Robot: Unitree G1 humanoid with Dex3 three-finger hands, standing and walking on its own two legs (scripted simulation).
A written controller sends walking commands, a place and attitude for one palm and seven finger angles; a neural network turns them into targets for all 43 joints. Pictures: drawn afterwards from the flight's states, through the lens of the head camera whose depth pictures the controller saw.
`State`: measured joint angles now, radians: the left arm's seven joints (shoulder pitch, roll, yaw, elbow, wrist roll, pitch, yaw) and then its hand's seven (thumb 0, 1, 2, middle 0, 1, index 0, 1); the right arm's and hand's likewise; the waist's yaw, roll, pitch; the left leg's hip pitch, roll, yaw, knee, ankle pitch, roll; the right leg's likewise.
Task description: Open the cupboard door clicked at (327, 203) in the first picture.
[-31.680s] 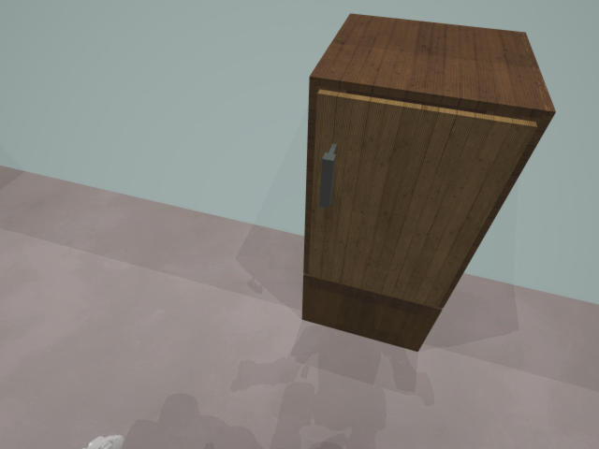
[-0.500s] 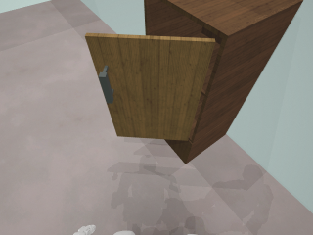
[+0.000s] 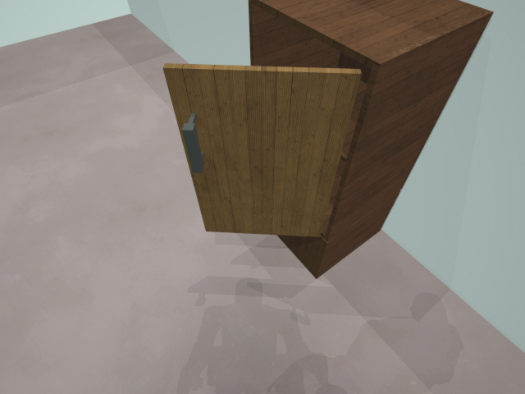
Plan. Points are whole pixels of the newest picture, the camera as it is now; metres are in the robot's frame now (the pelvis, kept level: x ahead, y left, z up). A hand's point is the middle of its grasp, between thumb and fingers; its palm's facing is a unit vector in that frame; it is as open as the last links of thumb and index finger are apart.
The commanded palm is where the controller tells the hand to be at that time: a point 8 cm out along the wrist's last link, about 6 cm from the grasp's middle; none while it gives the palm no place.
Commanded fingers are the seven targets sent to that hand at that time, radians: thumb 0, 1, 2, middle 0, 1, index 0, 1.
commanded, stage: come to a stop and stand still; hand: left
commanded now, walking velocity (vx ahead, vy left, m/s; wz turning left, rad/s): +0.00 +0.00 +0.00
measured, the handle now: (195, 143) +0.62 +0.20 -0.02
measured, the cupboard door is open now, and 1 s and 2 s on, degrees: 50 50 50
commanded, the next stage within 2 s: look again from close up in 0.30 s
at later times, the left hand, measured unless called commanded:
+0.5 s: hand out of the picture -0.02 +0.15 -0.18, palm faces -0.01 -0.98 -0.18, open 7.4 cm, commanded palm none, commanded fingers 0.00 0.90 0.90 -0.20 -0.30 -0.20 -0.30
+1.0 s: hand out of the picture -0.06 +0.19 -0.18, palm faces +0.04 -0.98 -0.18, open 7.4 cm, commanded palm none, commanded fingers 0.00 0.90 0.90 -0.20 -0.30 -0.20 -0.30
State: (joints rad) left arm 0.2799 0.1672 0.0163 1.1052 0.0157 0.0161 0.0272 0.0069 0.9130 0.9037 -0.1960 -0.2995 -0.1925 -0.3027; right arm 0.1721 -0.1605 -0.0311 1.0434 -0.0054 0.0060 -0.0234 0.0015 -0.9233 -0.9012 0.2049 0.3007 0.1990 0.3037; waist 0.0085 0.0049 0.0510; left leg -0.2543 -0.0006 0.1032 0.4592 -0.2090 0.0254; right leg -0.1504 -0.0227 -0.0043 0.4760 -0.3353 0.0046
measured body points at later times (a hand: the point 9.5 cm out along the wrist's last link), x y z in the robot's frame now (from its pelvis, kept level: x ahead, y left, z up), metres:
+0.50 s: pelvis -0.01 -0.01 +0.00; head +0.02 -0.01 +0.45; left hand -0.01 +0.20 -0.16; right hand -0.03 -0.22 -0.16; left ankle +0.02 +0.10 -0.74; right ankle -0.05 -0.12 -0.74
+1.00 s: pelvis -0.04 +0.01 +0.00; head -0.05 +0.03 +0.45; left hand -0.06 +0.24 -0.17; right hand -0.01 -0.22 -0.15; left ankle +0.02 +0.10 -0.74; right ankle -0.05 -0.12 -0.74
